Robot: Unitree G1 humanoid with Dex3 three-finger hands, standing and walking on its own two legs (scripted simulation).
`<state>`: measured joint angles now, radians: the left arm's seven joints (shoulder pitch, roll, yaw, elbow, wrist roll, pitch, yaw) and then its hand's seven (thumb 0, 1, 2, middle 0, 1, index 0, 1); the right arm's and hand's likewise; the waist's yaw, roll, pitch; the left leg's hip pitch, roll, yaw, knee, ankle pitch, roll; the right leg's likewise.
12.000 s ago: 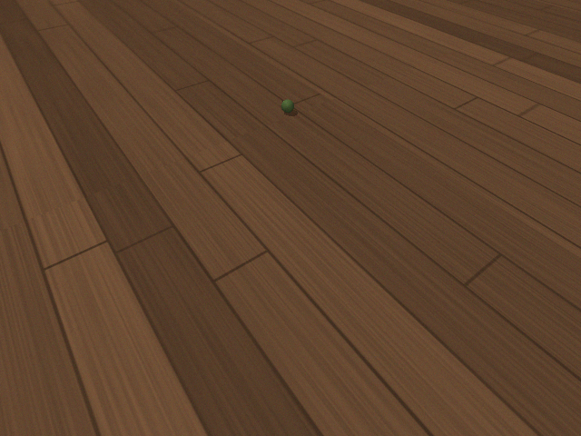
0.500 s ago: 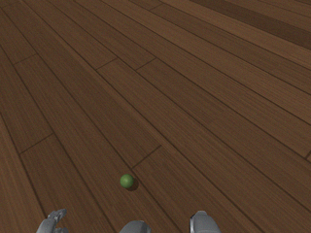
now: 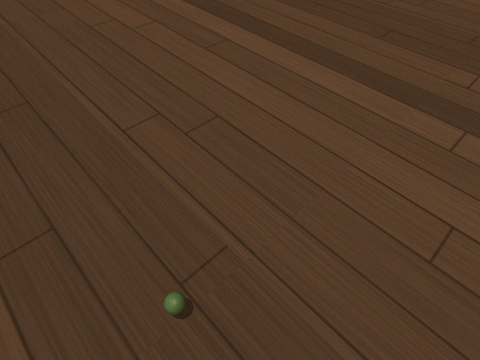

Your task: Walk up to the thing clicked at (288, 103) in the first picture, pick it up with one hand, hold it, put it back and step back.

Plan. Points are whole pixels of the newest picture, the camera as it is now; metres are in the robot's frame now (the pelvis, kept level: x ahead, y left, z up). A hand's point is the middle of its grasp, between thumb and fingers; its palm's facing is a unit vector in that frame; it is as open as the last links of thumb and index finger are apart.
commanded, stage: walk up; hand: left
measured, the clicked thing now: (174, 302) +0.46 +0.25 -0.72
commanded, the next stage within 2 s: stand in 1.44 s
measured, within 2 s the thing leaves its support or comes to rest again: neither
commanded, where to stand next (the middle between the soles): +0.10 +0.01 m, yaw +0 degrees
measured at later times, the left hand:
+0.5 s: hand out of the picture +0.14 +0.28 -0.16, palm faces -0.04 -0.93 -0.35, open 7.4 cm
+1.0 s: hand out of the picture +0.08 +0.26 -0.14, palm faces -0.06 -0.92 -0.38, open 7.4 cm
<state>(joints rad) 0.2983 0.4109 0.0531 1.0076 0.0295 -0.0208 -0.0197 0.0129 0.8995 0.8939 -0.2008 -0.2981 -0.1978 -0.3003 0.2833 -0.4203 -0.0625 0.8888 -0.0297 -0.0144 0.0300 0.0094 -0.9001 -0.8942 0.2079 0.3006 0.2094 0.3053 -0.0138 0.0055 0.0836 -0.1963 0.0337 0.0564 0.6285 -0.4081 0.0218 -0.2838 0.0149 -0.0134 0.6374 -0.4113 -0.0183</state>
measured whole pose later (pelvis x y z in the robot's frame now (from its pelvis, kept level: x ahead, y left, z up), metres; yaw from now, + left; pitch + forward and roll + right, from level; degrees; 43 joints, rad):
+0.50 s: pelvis +0.02 +0.02 -0.01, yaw -2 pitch -3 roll -1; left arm 0.11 0.41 0.04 0.89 -0.02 0.04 0.01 0.01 0.90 0.89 -0.20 -0.30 -0.20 -0.30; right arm 0.11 -0.33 -0.02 0.91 -0.01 -0.02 -0.01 0.01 -0.90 -0.89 0.21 0.30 0.21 0.31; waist 0.00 -0.03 0.19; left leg -0.40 0.04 0.02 0.61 -0.15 0.01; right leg -0.34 0.05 0.09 1.00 -0.56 -0.03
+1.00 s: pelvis +0.00 +0.00 +0.00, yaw -3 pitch -2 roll +1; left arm 0.21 0.37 0.05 0.99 0.01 -0.01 -0.01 0.01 0.90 0.89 -0.20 -0.30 -0.20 -0.30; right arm 0.22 -0.36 -0.04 1.00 -0.02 -0.03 0.02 0.01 -0.90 -0.89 0.21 0.30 0.21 0.30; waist 0.01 0.00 0.09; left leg -0.25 -0.02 -0.03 0.56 -0.28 0.01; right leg -0.26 -0.02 0.00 0.77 -0.49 -0.02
